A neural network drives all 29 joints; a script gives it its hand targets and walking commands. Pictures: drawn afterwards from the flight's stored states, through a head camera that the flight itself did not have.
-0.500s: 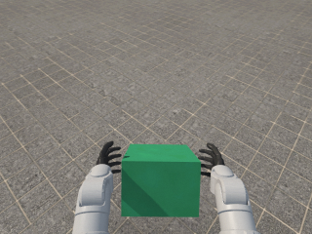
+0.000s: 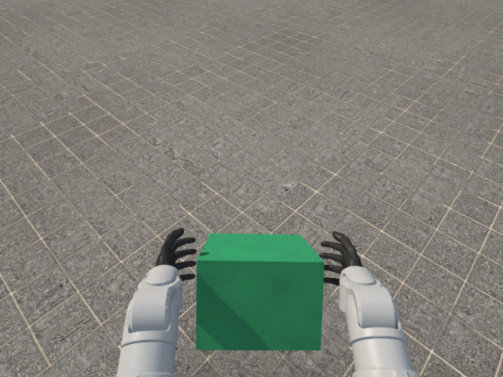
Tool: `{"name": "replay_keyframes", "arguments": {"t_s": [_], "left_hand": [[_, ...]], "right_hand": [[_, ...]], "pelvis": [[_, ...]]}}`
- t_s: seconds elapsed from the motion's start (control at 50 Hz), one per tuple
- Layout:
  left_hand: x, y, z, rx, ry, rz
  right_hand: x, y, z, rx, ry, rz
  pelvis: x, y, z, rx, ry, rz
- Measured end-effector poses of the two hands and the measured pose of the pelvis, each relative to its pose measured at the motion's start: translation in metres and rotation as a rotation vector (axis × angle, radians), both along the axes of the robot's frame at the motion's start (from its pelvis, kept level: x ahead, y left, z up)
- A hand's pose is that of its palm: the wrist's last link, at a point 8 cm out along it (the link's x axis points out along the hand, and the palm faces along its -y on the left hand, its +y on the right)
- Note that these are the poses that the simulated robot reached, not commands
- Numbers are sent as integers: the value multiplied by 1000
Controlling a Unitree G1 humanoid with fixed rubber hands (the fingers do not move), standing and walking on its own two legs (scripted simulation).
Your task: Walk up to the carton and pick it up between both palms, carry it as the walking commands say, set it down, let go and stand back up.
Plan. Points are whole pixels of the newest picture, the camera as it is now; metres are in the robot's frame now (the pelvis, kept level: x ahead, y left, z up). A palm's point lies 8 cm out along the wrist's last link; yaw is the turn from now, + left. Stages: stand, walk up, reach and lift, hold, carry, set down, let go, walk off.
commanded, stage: carry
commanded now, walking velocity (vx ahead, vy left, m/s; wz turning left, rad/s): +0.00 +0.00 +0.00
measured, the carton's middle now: (256, 282) +0.33 +0.00 -0.09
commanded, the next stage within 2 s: hold in 1.60 s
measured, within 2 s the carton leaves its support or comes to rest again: neither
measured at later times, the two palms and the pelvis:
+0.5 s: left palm (169, 254) +0.31 +0.15 +0.04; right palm (345, 257) +0.31 -0.14 +0.03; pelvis +0.03 +0.00 +0.00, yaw +0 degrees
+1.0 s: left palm (166, 248) +0.32 +0.16 +0.04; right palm (339, 250) +0.32 -0.14 +0.03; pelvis +0.05 +0.01 +0.00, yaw +0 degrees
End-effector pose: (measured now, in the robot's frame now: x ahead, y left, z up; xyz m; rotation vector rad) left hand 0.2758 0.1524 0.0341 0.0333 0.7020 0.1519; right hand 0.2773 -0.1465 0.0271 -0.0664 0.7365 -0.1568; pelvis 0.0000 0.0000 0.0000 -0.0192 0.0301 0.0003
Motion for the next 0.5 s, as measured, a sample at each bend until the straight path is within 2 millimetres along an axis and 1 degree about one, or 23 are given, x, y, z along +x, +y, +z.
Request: {"name": "replay_keyframes", "arguments": {"t_s": [0.26, 0.5], "left_hand": [[20, 0, 2, 6, 1, 0], [33, 2, 3, 5, 0, 0]], "right_hand": [[19, 0, 2, 0, 3, 0], [33, 2, 3, -2, 3, -2]], "pelvis": [[18, 0, 2, 4, 8, 4], [32, 2, 3, 5, 10, 5]]}}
